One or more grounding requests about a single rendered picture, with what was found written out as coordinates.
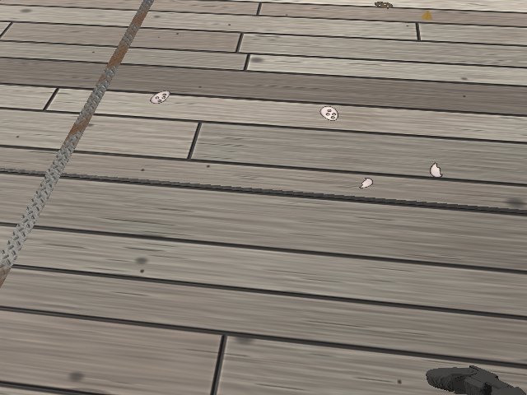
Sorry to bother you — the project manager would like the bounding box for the right robot hand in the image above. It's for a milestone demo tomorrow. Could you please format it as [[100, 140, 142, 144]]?
[[426, 365, 526, 395]]

